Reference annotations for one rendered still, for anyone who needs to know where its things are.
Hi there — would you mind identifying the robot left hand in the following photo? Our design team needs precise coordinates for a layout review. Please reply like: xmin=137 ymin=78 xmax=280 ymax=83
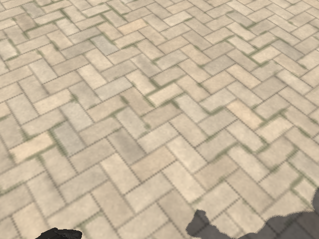
xmin=35 ymin=227 xmax=83 ymax=239

